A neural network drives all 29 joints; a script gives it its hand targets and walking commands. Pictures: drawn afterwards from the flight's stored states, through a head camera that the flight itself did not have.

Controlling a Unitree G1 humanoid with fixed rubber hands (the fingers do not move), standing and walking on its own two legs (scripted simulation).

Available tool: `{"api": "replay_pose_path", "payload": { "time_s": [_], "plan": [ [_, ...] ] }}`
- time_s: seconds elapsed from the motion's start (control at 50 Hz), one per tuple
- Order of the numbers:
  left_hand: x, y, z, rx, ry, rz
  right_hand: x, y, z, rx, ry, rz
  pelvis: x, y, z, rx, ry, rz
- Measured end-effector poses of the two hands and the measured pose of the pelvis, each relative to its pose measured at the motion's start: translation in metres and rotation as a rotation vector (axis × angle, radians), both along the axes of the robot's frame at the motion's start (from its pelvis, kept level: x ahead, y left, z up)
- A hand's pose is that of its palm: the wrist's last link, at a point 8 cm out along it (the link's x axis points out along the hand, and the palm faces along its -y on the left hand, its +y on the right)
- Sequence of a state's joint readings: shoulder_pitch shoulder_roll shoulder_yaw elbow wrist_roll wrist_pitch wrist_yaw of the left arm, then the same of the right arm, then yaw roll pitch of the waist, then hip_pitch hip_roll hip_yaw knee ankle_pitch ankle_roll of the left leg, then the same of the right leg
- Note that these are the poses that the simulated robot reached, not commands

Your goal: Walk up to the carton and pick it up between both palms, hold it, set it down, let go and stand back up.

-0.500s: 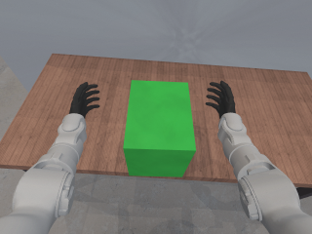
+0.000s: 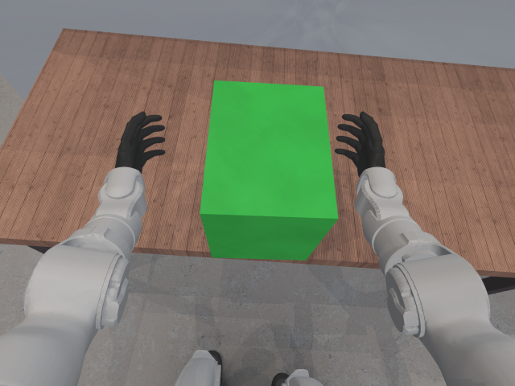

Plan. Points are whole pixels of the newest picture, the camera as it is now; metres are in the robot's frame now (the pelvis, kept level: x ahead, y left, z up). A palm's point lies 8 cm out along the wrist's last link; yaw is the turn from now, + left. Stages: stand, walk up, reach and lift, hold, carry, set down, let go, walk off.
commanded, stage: reach and lift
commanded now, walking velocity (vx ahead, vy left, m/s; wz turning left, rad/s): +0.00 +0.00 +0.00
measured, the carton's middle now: (263, 177) +0.47 +0.02 -0.05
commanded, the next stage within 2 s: none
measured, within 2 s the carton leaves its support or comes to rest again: neither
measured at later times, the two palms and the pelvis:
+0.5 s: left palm (159, 172) +0.45 +0.20 -0.03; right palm (356, 179) +0.47 -0.15 -0.03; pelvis +0.00 +0.01 -0.03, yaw -1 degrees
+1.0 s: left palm (177, 180) +0.44 +0.16 -0.03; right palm (338, 191) +0.44 -0.11 -0.02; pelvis +0.01 +0.00 -0.01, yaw -2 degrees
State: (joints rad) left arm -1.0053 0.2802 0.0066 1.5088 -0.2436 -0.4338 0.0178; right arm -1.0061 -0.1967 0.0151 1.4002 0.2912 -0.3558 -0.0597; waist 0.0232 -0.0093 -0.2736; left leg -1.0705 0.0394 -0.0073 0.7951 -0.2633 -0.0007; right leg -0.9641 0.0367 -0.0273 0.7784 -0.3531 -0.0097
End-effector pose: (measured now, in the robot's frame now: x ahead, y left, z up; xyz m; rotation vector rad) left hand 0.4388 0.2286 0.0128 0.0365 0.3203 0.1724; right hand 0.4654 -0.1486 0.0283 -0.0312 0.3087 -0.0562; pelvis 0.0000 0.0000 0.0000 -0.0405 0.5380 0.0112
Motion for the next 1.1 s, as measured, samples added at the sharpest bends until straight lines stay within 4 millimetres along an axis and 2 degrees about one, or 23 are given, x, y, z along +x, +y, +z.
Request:
{"api": "replay_pose_path", "payload": {
  "time_s": [0.18, 0.34, 0.48, 0.68, 0.88, 1.1],
  "plan": [
    [0.002, -0.005, -0.036, -0.003, -0.007, 0.002, -0.003, 0.000, -0.043, 0.007, -0.010, -0.019, 0.000, 0.003, -0.018, -0.012, 0.074, -0.004],
    [0.008, -0.015, -0.047, -0.009, -0.036, -0.022, 0.000, -0.007, -0.056, 0.015, -0.054, -0.035, 0.003, 0.006, -0.028, -0.016, 0.093, -0.012],
    [0.012, -0.029, -0.046, -0.019, -0.059, -0.049, 0.002, -0.002, -0.057, 0.020, -0.077, -0.022, 0.005, 0.006, -0.031, -0.011, 0.084, -0.019],
    [0.013, -0.059, -0.043, -0.044, -0.069, -0.102, -0.002, 0.031, -0.053, 0.035, -0.087, 0.002, 0.006, 0.005, -0.028, -0.010, 0.042, -0.015],
    [0.004, -0.063, -0.045, -0.088, -0.069, 0.001, -0.019, 0.037, -0.052, 0.054, -0.078, -0.066, 0.007, 0.004, -0.018, -0.007, -0.014, -0.027],
    [-0.003, -0.064, -0.044, -0.048, -0.069, -0.017, -0.028, 0.037, -0.052, 0.015, -0.086, -0.057, 0.004, 0.004, -0.007, -0.005, -0.018, -0.036]
  ]
}}
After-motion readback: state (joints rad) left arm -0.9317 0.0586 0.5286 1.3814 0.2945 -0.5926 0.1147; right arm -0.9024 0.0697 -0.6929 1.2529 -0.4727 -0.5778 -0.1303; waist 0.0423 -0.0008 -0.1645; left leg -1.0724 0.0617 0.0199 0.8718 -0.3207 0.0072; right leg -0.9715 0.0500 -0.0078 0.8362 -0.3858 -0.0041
